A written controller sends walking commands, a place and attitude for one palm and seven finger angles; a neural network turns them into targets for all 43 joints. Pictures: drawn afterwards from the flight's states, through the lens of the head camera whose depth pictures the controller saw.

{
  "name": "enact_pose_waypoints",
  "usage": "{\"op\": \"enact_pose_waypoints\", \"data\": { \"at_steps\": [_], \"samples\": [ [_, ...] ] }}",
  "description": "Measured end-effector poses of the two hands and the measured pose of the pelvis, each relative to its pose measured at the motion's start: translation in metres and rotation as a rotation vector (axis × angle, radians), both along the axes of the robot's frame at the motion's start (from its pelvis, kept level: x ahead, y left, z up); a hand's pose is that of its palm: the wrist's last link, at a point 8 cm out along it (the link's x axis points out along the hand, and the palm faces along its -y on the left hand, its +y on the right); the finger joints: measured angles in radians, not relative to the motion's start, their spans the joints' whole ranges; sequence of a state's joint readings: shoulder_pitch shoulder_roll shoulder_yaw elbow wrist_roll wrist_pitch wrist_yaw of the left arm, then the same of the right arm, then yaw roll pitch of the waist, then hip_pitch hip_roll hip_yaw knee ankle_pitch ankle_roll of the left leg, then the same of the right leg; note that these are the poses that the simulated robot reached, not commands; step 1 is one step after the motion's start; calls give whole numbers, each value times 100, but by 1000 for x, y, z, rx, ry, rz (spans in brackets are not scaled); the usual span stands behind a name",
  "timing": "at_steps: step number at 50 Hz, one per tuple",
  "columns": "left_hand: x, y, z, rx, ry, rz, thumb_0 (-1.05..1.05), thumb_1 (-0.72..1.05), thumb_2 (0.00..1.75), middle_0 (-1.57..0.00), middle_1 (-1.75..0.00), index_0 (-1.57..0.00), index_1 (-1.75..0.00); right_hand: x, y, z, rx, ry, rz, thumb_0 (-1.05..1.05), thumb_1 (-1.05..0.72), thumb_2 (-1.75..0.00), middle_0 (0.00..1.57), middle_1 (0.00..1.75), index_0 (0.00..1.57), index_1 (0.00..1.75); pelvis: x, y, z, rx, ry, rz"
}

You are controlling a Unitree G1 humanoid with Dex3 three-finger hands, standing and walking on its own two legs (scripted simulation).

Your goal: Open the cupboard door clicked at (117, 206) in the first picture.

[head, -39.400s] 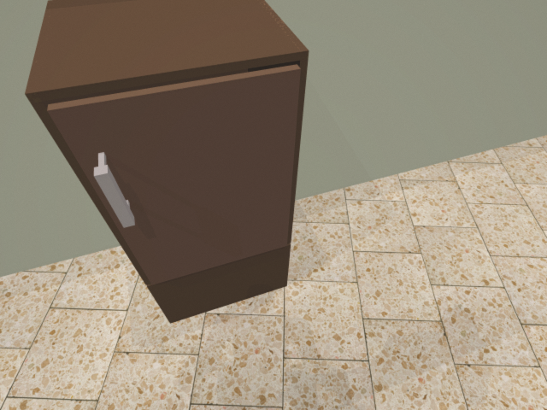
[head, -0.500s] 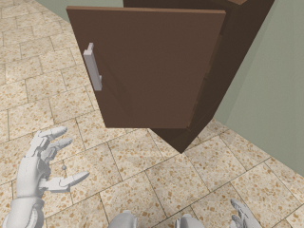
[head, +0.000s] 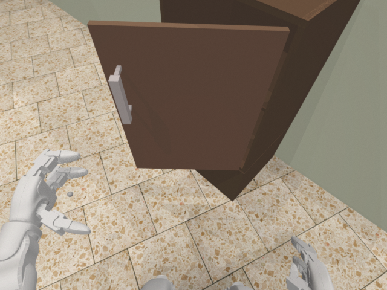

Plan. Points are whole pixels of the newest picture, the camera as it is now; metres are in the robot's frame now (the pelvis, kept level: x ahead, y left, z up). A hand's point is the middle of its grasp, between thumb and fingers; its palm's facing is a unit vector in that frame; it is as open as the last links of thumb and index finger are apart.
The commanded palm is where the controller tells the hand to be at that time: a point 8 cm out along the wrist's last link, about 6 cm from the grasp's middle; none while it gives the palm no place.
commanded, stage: raise the hand with hooked fingers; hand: left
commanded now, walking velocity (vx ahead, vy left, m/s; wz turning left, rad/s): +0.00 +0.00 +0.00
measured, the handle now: (123, 96) +0.55 +0.23 +0.05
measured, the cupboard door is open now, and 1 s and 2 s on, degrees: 43 43 43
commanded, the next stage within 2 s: move the hooked fingers beside the handle in 0.64 s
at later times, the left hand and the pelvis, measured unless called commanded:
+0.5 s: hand (74, 180) +0.30 +0.25 +0.06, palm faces +0.10 -0.99 -0.05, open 14.0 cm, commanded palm +0.26 +0.30 +0.07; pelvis +0.00 -0.01 +0.01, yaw -1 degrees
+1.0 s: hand (77, 164) +0.33 +0.26 +0.07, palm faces +0.07 -1.00 -0.03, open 14.0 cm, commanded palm +0.31 +0.31 +0.06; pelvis -0.01 -0.01 +0.00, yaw +0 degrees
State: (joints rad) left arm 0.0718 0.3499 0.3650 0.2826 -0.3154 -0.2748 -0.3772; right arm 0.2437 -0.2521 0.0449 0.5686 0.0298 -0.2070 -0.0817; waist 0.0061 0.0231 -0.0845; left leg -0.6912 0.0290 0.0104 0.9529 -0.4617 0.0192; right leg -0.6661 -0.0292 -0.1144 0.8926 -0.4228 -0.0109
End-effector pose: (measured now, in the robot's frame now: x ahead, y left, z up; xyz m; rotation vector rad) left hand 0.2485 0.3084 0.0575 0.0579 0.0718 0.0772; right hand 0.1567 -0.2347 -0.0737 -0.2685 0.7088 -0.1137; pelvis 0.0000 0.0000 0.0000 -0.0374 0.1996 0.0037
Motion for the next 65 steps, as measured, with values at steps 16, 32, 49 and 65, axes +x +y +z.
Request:
{"op": "enact_pose_waypoints", "data": {
  "at_steps": [16,32,49,65],
  "samples": [
    [28,2,17,-20,-18,-17,-1,-50,30,-30,-120,-30,-120,-33,-35,0,-25,83,-79,1,-90,-90,20,30,20,30,4,-10,9,16,-7,-17],
    [21,-4,17,-5,-57,7,-1,-50,30,-30,-120,-30,-120,-33,-33,-2,-10,80,-81,1,-91,-90,20,30,20,30,-2,-15,9,19,-22,-17],
    [53,3,9,-29,-57,1,-1,-50,30,-30,-120,-30,-120,-33,-29,-6,-44,111,-62,1,-90,-90,20,30,20,30,-6,-10,5,13,-2,-8],
    [102,11,4,-35,-29,0,-1,-50,30,-30,-120,-30,-120,-79,-32,-15,-48,273,-143,1,-91,-90,20,30,20,30,2,-2,3,10,48,-32]
  ]
}}
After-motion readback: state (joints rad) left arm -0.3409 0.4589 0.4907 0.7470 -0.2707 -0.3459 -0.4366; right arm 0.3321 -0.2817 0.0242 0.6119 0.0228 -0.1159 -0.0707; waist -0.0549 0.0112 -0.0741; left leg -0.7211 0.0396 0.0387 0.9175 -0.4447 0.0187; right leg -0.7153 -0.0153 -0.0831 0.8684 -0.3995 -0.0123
